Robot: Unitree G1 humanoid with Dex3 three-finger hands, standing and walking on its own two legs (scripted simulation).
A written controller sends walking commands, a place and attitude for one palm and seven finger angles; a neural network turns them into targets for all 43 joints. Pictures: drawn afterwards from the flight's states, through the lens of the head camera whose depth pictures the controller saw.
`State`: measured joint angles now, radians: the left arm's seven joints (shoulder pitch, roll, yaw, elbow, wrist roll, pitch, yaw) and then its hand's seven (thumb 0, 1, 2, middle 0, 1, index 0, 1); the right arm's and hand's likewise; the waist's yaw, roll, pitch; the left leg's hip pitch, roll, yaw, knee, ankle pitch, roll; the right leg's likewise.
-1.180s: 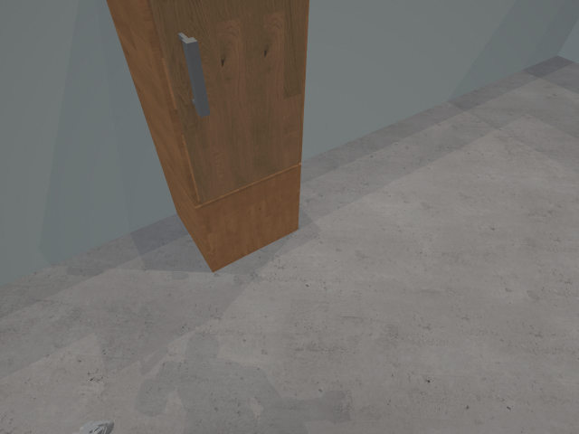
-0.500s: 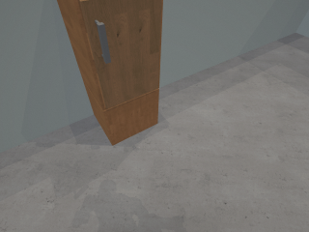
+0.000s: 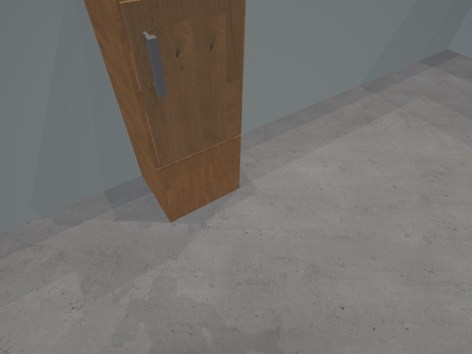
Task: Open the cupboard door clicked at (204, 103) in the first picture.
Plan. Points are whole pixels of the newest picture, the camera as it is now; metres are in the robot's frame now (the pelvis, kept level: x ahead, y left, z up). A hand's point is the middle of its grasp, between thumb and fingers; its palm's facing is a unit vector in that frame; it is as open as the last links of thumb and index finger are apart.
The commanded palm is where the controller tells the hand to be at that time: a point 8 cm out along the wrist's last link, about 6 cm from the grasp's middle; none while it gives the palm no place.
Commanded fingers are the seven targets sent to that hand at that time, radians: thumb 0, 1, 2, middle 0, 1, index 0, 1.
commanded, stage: look at it before walking up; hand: left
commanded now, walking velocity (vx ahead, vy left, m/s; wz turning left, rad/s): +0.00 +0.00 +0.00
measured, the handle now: (154, 65) +0.85 +0.30 +0.08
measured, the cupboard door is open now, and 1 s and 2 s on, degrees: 0 0 0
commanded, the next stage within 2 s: walk to a spot facing it in 0.26 s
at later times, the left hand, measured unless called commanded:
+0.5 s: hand out of the picture +0.07 +0.24 -0.16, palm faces -0.03 -0.94 -0.34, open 7.4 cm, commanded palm none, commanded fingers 0.00 0.90 0.90 -0.20 -0.30 -0.20 -0.30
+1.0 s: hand out of the picture +0.05 +0.16 -0.17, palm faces -0.21 -0.95 -0.24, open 7.4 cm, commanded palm none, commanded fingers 0.00 0.90 0.90 -0.20 -0.30 -0.20 -0.30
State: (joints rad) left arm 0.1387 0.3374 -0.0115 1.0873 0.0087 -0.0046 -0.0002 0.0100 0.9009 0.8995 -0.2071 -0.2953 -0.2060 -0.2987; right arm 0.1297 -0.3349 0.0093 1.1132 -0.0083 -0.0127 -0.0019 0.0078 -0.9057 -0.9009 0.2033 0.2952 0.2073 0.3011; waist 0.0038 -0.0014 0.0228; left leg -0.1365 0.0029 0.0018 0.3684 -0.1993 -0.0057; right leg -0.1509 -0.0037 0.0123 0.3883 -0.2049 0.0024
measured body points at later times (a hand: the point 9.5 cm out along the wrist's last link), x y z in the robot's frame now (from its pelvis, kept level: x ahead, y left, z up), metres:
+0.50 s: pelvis +0.00 +0.00 +0.00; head +0.01 +0.00 +0.45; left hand +0.08 +0.29 -0.13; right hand +0.08 -0.30 -0.14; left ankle +0.00 +0.12 -0.75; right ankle +0.01 -0.12 -0.75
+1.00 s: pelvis -0.02 -0.02 -0.01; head +0.01 -0.05 +0.44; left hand +0.06 +0.21 -0.15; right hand +0.00 -0.29 -0.16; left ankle -0.01 +0.14 -0.68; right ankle -0.01 -0.11 -0.75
